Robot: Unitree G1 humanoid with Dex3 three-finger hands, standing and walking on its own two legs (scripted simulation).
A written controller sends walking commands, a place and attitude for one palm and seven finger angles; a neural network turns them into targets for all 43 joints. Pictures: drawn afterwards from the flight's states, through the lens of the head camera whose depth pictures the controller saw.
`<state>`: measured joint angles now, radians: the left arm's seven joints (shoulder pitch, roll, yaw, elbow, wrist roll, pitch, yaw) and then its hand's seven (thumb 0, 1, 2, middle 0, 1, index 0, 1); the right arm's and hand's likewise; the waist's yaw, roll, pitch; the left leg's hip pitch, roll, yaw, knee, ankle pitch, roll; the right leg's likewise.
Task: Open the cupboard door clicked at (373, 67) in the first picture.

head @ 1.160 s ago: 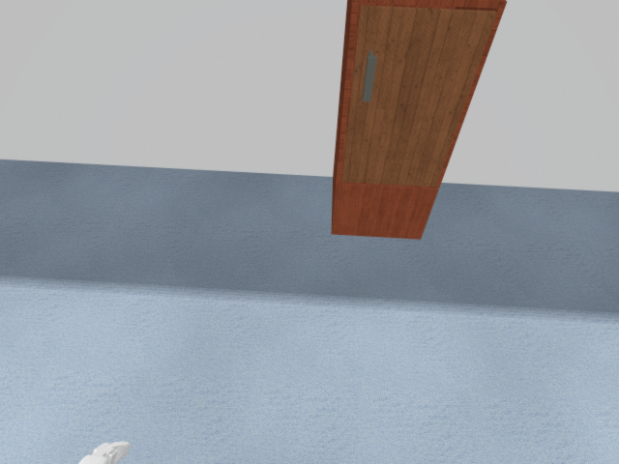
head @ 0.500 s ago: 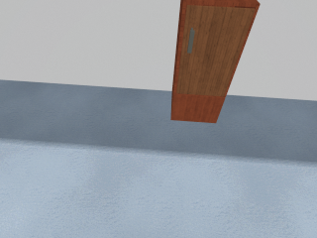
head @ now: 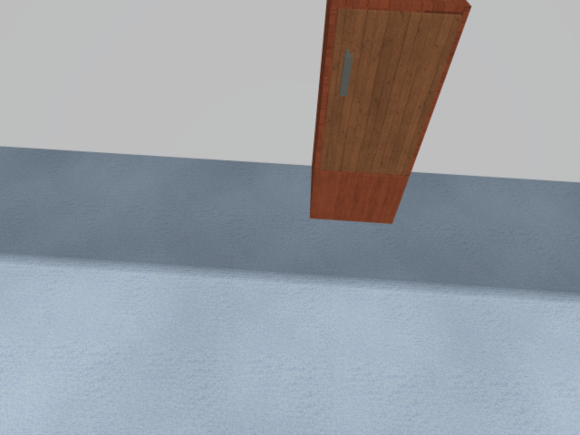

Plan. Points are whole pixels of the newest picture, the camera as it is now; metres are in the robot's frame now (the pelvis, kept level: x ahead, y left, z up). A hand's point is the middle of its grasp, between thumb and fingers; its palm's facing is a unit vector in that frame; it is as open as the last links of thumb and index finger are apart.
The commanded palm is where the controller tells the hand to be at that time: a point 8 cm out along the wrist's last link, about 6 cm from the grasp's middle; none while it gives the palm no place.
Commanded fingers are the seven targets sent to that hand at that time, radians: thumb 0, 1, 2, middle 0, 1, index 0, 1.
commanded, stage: look at it before walking up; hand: left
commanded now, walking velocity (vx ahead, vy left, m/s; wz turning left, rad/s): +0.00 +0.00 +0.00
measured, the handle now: (345, 72) +1.14 -0.11 -0.03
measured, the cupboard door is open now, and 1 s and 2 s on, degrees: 0 0 0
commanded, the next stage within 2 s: walk to a spot facing it in 0.28 s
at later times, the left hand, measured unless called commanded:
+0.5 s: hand out of the picture +0.07 +0.25 -0.16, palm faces -0.04 -0.94 -0.33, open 7.4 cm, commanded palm none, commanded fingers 0.00 0.90 0.90 -0.20 -0.30 -0.20 -0.30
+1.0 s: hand out of the picture +0.05 +0.15 -0.16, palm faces -0.21 -0.95 -0.25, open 7.4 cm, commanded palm none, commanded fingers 0.00 0.90 0.90 -0.20 -0.30 -0.20 -0.30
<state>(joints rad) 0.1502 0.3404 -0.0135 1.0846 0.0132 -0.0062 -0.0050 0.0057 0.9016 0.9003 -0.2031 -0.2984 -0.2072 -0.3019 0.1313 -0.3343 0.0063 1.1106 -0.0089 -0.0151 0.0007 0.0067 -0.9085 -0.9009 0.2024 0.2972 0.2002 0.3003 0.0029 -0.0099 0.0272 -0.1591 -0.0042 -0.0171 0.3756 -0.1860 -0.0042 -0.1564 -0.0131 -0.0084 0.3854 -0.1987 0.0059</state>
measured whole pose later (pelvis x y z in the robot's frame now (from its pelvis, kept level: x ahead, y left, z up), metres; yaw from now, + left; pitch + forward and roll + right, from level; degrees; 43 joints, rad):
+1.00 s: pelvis -0.02 -0.04 +0.00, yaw -16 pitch +1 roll +2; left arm 0.30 0.19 0.04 0.94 0.02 0.02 -0.01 0.01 0.90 0.90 -0.20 -0.30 -0.21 -0.30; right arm 0.16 -0.25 -0.06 0.97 -0.03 0.04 0.00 0.01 -0.91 -0.90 0.20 0.30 0.20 0.30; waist 0.03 0.01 0.06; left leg -0.49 0.05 0.01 1.09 -0.32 -0.07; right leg -0.29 0.07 0.05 0.47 -0.20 -0.08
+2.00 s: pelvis +0.23 -0.15 -0.03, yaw -51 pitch -1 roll -1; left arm 0.14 0.21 0.05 0.94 0.01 -0.04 -0.02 0.00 0.91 0.90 -0.20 -0.30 -0.20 -0.30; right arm 0.41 -0.13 -0.03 1.06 -0.01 -0.02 -0.02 0.01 -0.91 -0.90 0.20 0.30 0.20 0.30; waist -0.04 -0.05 0.11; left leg -0.37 0.14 0.09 1.37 -0.41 -0.05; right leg -0.34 0.08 -0.14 0.62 -0.27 -0.12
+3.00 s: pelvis +0.39 -0.28 -0.01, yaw -52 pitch +0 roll +1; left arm 0.17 0.15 0.04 0.94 0.02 0.00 0.03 -0.01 0.92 0.90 -0.20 -0.30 -0.21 -0.30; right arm 0.30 -0.19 -0.08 1.03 -0.02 0.07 0.01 0.01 -0.91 -0.90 0.20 0.30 0.20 0.30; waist -0.05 0.03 0.04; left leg -0.50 0.07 0.06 1.08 -0.39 -0.08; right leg -0.20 -0.11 -0.25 0.50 -0.29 -0.02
